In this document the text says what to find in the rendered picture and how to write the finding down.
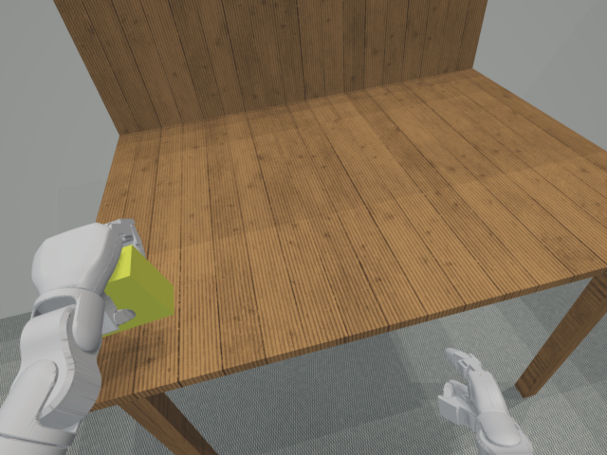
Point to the sponge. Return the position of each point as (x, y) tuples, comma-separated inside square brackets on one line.
[(137, 285)]

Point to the right robot hand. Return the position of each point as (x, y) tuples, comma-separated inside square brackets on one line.
[(461, 404)]

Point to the left robot hand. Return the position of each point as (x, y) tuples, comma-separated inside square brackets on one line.
[(86, 257)]

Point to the robot right forearm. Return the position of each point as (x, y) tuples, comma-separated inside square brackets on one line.
[(497, 433)]

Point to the table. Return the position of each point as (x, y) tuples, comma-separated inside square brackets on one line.
[(308, 173)]

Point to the robot left forearm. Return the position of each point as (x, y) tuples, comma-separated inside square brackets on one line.
[(59, 380)]

